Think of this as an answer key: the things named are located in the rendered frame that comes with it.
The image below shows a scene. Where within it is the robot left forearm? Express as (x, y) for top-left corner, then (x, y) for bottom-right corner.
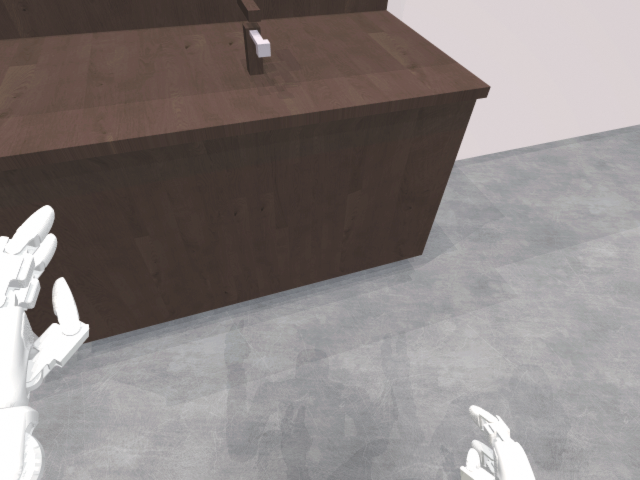
(0, 406), (45, 480)

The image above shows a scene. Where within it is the right robot hand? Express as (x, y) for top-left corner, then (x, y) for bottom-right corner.
(460, 405), (535, 480)

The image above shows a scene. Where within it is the left robot hand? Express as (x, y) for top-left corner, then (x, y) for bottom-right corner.
(0, 205), (89, 409)

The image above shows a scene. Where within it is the tap lever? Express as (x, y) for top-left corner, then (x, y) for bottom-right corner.
(249, 30), (271, 57)

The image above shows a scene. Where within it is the counter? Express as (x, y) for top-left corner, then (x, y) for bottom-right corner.
(0, 0), (490, 344)

